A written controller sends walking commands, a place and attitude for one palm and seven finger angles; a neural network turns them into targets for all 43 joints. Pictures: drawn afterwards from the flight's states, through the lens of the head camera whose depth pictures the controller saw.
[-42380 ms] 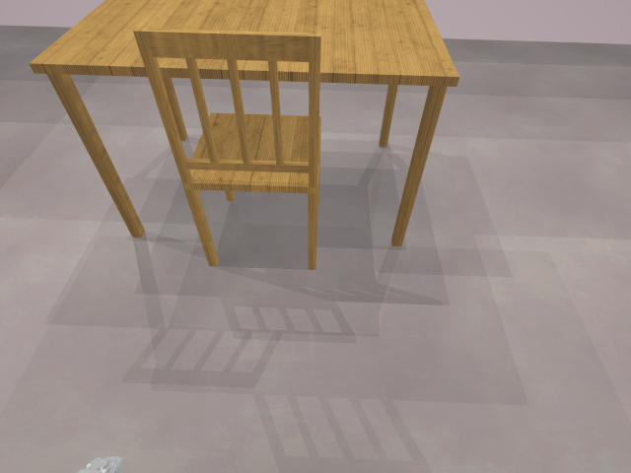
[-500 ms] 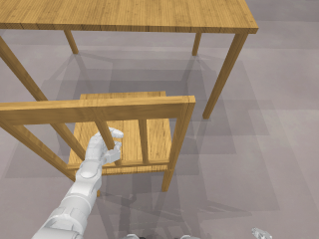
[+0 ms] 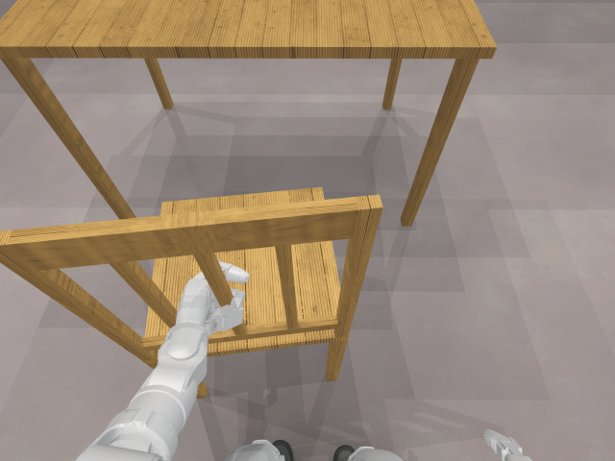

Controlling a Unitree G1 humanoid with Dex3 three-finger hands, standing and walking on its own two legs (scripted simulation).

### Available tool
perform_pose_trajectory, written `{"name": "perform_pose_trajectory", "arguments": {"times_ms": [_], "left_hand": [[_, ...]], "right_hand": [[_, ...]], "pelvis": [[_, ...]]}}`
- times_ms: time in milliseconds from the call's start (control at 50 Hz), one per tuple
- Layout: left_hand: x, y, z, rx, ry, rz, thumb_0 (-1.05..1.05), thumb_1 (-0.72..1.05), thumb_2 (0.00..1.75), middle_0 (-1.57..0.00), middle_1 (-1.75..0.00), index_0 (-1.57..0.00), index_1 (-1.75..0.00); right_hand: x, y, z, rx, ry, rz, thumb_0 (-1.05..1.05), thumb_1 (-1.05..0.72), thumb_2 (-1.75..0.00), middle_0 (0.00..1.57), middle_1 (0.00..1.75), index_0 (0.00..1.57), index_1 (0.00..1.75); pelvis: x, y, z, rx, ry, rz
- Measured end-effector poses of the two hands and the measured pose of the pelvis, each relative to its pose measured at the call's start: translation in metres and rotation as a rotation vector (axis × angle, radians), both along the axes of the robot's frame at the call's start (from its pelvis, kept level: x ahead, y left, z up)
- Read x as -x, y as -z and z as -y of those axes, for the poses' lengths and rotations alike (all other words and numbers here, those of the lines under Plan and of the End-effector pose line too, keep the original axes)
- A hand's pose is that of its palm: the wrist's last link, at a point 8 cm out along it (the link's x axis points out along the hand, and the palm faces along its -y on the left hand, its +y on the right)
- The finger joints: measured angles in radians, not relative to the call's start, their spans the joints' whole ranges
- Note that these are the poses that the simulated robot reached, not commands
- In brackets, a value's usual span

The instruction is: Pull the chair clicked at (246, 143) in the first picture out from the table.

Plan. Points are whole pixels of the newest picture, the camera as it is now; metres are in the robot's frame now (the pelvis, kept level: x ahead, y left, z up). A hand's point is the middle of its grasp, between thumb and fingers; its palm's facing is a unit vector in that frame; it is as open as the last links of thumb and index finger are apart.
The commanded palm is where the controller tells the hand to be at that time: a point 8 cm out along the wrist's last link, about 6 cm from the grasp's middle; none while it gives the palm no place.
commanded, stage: step backward, pulling the chair out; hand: left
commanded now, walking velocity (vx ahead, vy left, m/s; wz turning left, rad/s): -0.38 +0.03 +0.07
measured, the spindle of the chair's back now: (225, 298) +0.35 +0.14 -0.08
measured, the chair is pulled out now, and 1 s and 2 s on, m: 0.48 0.54 0.59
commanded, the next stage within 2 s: stop walking, hand still on the chair in 1.38 s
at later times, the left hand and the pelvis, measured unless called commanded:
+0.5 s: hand (233, 322) +0.31 +0.12 -0.07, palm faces -0.01 -0.99 -0.16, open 5.3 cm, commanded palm +0.29 +0.17 -0.06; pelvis -0.03 +0.00 +0.00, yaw +1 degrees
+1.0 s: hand (212, 354) +0.26 +0.14 -0.07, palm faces -0.09 -0.98 -0.17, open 5.3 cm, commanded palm +0.25 +0.19 -0.07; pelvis -0.07 +0.04 -0.01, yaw +1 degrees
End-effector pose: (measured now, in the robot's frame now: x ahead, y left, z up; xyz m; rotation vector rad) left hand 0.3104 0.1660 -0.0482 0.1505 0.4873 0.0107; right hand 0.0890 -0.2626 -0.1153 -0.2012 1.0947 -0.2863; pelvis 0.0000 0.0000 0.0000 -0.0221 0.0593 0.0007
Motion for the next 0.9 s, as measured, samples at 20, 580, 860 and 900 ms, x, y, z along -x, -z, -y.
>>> {"name": "perform_pose_trajectory", "arguments": {"times_ms": [20,580,860,900], "left_hand": [[0.002,0.000,0.000,-0.001,0.002,0.000,0.05,0.72,0.80,-0.32,-1.14,-0.49,-1.45],[0.022,-0.002,-0.005,-0.004,0.007,-0.014,0.06,0.71,0.79,-0.29,-1.20,-0.49,-1.45],[0.048,0.000,-0.025,-0.019,0.142,0.041,0.04,0.70,0.78,-0.29,-1.25,-0.49,-1.45],[0.053,0.000,-0.026,-0.024,0.124,0.040,0.04,0.70,0.79,-0.30,-1.24,-0.49,-1.45]], "right_hand": [[0.002,-0.001,0.002,0.008,-0.001,0.004,0.00,-0.91,-0.90,0.20,0.30,0.21,0.30],[0.026,-0.002,-0.013,0.020,-0.059,-0.027,0.00,-0.91,-0.90,0.20,0.30,0.21,0.30],[0.040,0.001,-0.074,-0.032,-0.040,0.041,0.00,-0.91,-0.90,0.20,0.30,0.21,0.30],[0.046,0.008,-0.079,-0.063,-0.044,0.027,0.00,-0.91,-0.90,0.20,0.30,0.21,0.30]], "pelvis": [[0.002,0.000,-0.001,0.001,-0.001,0.002],[0.031,-0.004,-0.016,-0.052,-0.048,-0.007],[0.056,0.006,-0.048,-0.028,0.009,0.030],[0.057,0.007,-0.045,-0.015,0.007,0.041]]}}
